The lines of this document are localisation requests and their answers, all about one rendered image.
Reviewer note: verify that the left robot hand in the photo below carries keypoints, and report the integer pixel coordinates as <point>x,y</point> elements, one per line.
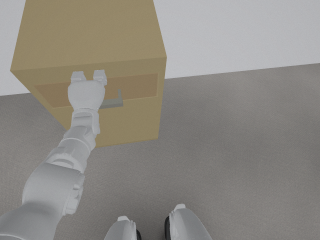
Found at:
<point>83,93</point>

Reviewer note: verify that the left robot upper arm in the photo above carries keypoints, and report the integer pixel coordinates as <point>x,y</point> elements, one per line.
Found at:
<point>53,192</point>

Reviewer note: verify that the left robot shin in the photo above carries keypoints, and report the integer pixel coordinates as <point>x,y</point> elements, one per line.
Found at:
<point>121,218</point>

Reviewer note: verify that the handle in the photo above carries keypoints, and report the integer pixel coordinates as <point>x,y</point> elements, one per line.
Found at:
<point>113,103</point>

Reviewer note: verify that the drawer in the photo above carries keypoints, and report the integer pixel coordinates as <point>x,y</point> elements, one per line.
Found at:
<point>131,86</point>

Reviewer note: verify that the right robot thigh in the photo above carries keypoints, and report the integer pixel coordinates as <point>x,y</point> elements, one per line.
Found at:
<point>187,226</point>

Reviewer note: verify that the left robot forearm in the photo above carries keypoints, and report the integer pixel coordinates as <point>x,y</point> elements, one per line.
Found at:
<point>76,145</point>

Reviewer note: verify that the cabinet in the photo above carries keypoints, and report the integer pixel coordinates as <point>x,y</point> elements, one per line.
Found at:
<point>121,37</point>

